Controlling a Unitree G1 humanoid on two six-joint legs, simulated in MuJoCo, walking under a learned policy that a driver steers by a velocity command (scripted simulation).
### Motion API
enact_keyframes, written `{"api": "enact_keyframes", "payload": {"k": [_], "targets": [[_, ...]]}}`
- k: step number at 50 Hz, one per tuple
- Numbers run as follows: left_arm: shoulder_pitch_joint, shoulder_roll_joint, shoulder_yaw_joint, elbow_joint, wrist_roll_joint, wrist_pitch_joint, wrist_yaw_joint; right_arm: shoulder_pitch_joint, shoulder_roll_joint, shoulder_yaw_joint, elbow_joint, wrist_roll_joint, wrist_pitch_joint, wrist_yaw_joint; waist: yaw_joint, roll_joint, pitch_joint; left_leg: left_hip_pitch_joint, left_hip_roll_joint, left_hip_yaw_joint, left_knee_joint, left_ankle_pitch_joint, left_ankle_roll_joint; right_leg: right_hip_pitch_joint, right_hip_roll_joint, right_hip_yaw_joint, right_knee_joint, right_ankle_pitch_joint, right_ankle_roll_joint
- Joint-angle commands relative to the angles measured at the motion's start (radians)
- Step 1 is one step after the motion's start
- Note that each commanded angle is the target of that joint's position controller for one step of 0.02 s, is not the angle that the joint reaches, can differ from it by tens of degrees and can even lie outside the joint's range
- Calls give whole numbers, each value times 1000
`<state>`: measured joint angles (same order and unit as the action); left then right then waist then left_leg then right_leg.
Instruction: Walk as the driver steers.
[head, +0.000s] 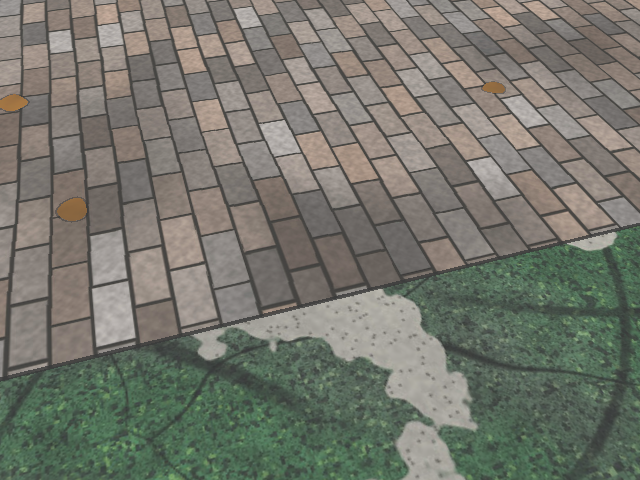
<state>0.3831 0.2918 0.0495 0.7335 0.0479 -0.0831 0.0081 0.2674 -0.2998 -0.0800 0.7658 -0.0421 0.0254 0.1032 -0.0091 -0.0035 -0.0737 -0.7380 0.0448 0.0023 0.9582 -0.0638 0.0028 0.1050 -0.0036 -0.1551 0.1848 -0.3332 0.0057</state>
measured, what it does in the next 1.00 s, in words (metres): walks ahead: left foot, then right foot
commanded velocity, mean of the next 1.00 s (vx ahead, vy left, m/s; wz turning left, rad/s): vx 0.97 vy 0.00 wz -0.10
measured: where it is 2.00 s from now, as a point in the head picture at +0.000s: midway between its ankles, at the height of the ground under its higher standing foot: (310, 127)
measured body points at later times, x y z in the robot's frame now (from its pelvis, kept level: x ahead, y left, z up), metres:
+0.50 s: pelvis +0.41 +0.15 -0.01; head +0.45 +0.17 +0.43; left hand +0.53 +0.43 -0.11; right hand +0.50 -0.12 -0.13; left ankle +0.21 +0.14 -0.73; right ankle +0.70 +0.10 -0.67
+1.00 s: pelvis +0.92 +0.26 -0.01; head +0.96 +0.25 +0.44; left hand +0.86 +0.55 -0.13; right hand +1.21 +0.07 -0.05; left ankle +1.14 +0.41 -0.71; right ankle +0.72 +0.19 -0.73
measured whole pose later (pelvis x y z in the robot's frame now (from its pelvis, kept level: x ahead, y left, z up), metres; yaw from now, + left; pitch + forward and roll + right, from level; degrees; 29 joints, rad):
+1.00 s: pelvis +0.92 +0.26 -0.01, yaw -6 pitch +3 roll +1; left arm 0.50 0.30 0.07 0.90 -0.01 -0.08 -0.01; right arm -0.09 -0.25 0.07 0.56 -0.04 -0.08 0.01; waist 0.17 0.00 0.03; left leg -0.64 0.05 -0.07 0.51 0.05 -0.02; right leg 0.12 0.14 0.31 0.31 -0.42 -0.16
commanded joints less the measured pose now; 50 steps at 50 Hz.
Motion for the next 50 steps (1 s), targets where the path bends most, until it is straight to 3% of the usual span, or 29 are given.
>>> {"api": "enact_keyframes", "payload": {"k": [1,3,4,6,7,8,9,10,12,14,16,19,22,24,27,29,30,31,32,33,34,35,37,39,42,44,47,49,50], "targets": [[-13,145,46,-15,7,-18,7,-236,-72,2,-137,7,-19,12,52,-81,248,-154,75,46,-103,-60,72,-10,-308,23,-157,-37,-115],[-5,156,50,13,10,-11,7,-247,-56,16,-155,15,-18,5,50,-78,250,-68,48,119,-184,-145,134,24,-299,-59,-91,278,-109],[-14,174,52,18,7,-6,7,-206,-64,14,-149,20,-17,-7,28,-86,199,46,-9,174,-198,-205,168,32,-289,-98,8,641,-102],[-36,226,59,18,0,17,5,82,-118,-14,-80,35,-31,-33,-119,-98,6,417,-162,234,-181,-319,222,-24,-278,-128,461,1230,-104],[-65,218,48,2,-5,17,3,328,-185,-45,-7,22,-41,-47,-234,-16,-122,782,-178,126,-283,-317,245,-248,-238,-127,821,1073,-70],[-37,43,1,-66,-8,1,-22,294,-329,-79,-1,15,-36,-63,-122,316,-125,1010,106,-458,-501,-707,353,-706,-47,-75,1174,116,3],[-138,67,-6,-109,-4,-23,-29,274,-328,-77,-35,37,-41,-61,-129,230,-186,1067,196,-891,-706,-740,393,-879,57,164,1323,-115,0],[-261,106,-1,-144,-3,-36,-30,263,-312,-75,-15,28,-39,-69,-139,130,-65,1037,191,-799,-709,-569,346,-988,-5,230,1337,-26,-20],[-231,94,-15,-124,5,-45,-24,211,-250,-61,-11,24,-50,-89,-61,-20,39,803,132,-575,-679,-347,293,-896,-100,223,1180,56,-25],[-154,83,-23,-93,23,-6,-31,122,-162,-26,-32,32,-67,-95,14,-1,70,637,57,-408,-705,-284,269,-781,-140,215,1081,70,-7],[-140,69,-30,-73,21,28,-46,124,-120,-5,-27,34,-94,-93,30,9,115,558,28,-315,-767,-210,263,-775,-155,168,998,92,4],[-306,58,-39,-120,-5,39,-54,196,-129,-1,2,41,-123,-80,-28,30,210,584,0,-178,-845,153,200,-865,-149,80,823,260,-9],[-391,34,-51,-128,-28,26,-66,215,-110,16,26,42,-142,-82,-59,22,211,644,-21,-43,-902,456,127,-790,-90,0,582,418,-57],[-398,34,-52,-123,-42,18,-72,204,-133,17,46,34,-155,-93,-45,47,201,714,27,14,-955,623,95,-702,-45,-1,455,511,-101],[-223,108,-26,-45,-51,23,-65,128,-205,-1,37,6,-148,-124,70,121,67,899,84,87,-797,1134,41,-531,81,-16,443,468,-129],[123,184,9,67,-52,37,-48,41,-228,-16,16,-28,-114,-143,241,136,-76,889,110,108,-376,1371,20,-245,154,-21,500,344,-155],[347,210,31,134,-51,44,-38,-52,-235,-20,2,-27,-96,-149,369,98,-98,789,78,129,18,1287,16,-85,110,43,411,310,-202],[418,223,45,175,-49,55,-25,-127,-138,6,-14,-28,-108,-133,366,-62,-34,498,-81,116,486,426,31,40,52,170,449,186,-234],[229,270,53,147,-16,59,-20,43,27,50,-97,23,-129,-101,82,-462,-80,-56,-231,-27,838,-456,-41,296,-181,807,323,121,-466],[111,203,53,86,-26,58,-27,32,-39,70,-108,7,-153,-103,101,-205,-148,-97,-159,-150,774,-344,6,256,-240,1048,91,-119,-483],[74,155,46,84,-36,54,-25,-40,-98,67,-108,-4,-165,-95,76,-9,-43,-46,-94,-166,655,-240,30,76,-224,985,26,-244,-429],[57,112,36,98,-36,51,-28,-89,-108,68,-111,-17,-166,-93,40,125,51,26,-50,-138,530,-202,43,-115,-177,879,-1,-199,-365],[49,109,24,116,-38,25,-17,-110,-77,86,-136,-44,-125,-91,-25,115,151,98,-1,-122,412,-229,4,-353,-95,726,-9,-36,-343],[44,135,29,112,-42,0,-21,-146,-53,103,-161,-47,-94,-89,-40,85,191,147,39,-72,234,-230,-28,-503,-30,614,-40,34,-341],[81,139,41,116,-52,-8,-21,-349,-30,122,-242,-15,-100,-79,45,29,230,203,41,-8,-108,22,-63,-554,20,541,-80,245,-300],[135,146,50,130,-65,-6,-27,-408,-8,128,-261,-1,-104,-77,108,-4,188,247,2,20,-265,184,-55,-457,29,532,-49,438,-248],[172,163,61,142,-58,1,-21,-443,-21,122,-285,8,-113,-86,145,-59,141,255,-39,14,-393,190,-33,-263,2,556,56,681,-215],[137,190,70,135,-55,1,-10,-373,-65,102,-266,6,-120,-98,104,-55,71,425,-86,7,-484,128,-16,-209,7,561,173,843,-175],[107,228,78,126,-48,-3,-11,-247,-117,78,-234,11,-125,-109,36,-60,-19,574,-98,-11,-478,59,-4,-195,7,565,331,932,-153]]}}
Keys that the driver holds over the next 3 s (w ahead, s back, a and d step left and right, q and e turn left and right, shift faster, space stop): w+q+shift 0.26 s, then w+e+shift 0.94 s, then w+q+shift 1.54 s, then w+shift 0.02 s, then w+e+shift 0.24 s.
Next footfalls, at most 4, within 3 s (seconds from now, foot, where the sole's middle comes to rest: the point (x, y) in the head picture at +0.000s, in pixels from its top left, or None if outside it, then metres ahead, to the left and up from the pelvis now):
0.14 left None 0.25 0.15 -0.77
0.60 right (239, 396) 0.75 0.20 -0.77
1.04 left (182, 257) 1.19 0.39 -0.78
1.46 right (308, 186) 1.49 0.04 -0.77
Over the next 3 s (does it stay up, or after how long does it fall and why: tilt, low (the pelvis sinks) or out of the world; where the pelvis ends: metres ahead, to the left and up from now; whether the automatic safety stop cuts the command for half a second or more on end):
stays up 2.63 0.44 0.00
